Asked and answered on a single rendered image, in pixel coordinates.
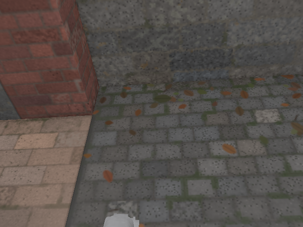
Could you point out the left robot thigh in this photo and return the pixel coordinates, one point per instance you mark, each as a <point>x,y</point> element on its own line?
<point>121,220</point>

